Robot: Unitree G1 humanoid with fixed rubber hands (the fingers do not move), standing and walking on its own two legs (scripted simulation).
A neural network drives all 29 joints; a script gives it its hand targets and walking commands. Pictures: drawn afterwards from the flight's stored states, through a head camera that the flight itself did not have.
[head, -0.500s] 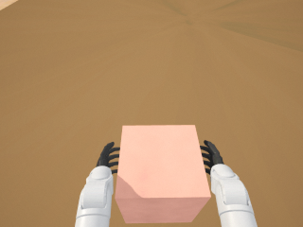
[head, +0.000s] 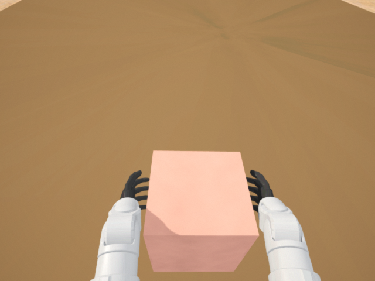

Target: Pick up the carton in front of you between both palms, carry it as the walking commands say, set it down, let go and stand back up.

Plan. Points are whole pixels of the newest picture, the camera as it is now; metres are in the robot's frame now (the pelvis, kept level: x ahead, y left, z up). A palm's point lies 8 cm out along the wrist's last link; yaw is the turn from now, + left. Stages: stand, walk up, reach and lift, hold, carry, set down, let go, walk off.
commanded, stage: set down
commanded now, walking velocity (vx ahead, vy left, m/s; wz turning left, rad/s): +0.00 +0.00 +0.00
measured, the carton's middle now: (195, 213) +0.31 +0.00 -0.05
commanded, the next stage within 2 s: none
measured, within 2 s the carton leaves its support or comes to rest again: neither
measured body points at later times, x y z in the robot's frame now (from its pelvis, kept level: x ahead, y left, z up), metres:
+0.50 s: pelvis -0.04 -0.01 -0.07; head +0.16 +0.03 +0.33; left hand +0.36 +0.16 -0.16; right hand +0.37 -0.14 -0.14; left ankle +0.08 +0.09 -0.74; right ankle -0.02 -0.15 -0.74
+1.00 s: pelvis -0.04 -0.03 -0.19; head +0.22 +0.02 +0.17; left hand +0.42 +0.18 -0.29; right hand +0.43 -0.12 -0.28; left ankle +0.08 +0.09 -0.74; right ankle -0.02 -0.15 -0.74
